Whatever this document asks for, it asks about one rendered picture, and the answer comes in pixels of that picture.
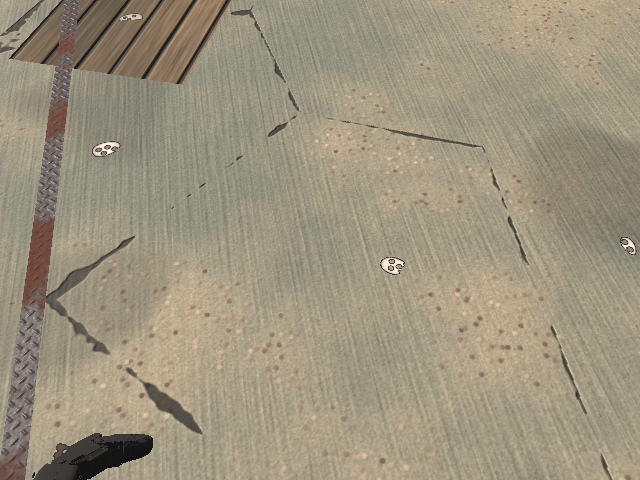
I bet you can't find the robot left hand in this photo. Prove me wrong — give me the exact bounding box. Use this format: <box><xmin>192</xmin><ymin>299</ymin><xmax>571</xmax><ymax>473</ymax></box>
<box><xmin>32</xmin><ymin>433</ymin><xmax>153</xmax><ymax>480</ymax></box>

